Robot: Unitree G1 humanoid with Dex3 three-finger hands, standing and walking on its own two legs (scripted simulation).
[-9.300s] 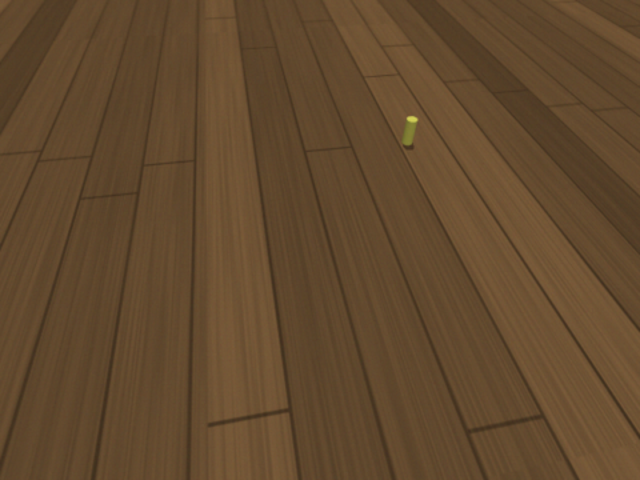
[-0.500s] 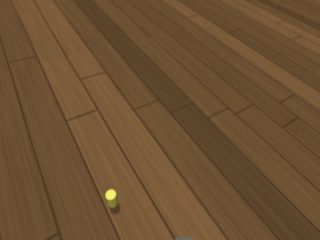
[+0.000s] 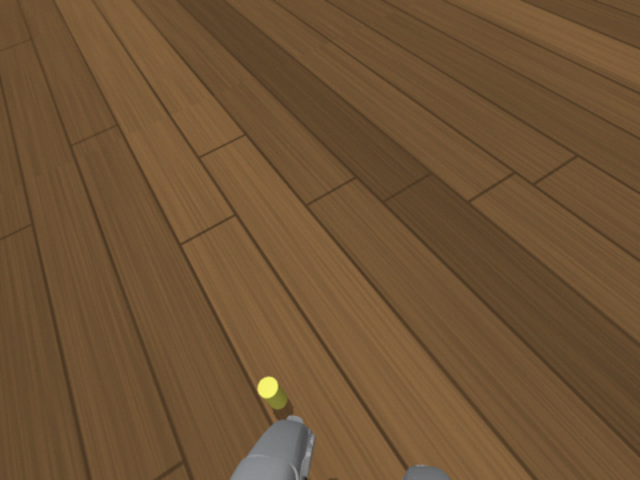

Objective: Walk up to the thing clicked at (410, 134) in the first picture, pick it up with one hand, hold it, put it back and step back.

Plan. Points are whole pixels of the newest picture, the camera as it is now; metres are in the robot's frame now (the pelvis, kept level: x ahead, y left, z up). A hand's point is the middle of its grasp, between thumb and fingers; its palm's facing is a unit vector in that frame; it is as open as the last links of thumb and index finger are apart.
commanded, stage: walk up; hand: left
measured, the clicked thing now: (273, 393) +0.37 +0.23 -0.69
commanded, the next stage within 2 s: none
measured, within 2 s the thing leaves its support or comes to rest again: neither
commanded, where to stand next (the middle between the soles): +0.04 +0.01 m, yaw +2 degrees
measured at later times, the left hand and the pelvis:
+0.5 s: hand out of the picture +0.04 +0.31 -0.17, palm faces -0.05 -0.93 -0.35, open 7.4 cm; pelvis -0.03 +0.03 -0.01, yaw -2 degrees
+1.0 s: hand out of the picture +0.01 +0.29 -0.14, palm faces +0.05 -0.90 -0.42, open 7.4 cm; pelvis +0.00 +0.01 +0.00, yaw +3 degrees
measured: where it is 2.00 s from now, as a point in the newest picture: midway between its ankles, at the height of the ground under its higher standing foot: outside the picture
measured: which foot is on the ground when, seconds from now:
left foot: up 0.00-0.08, down 0.10-0.60, up 0.62-0.98, down 1.00-1.00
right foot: down 0.00-0.14, up 0.16-0.56, down 0.58-1.00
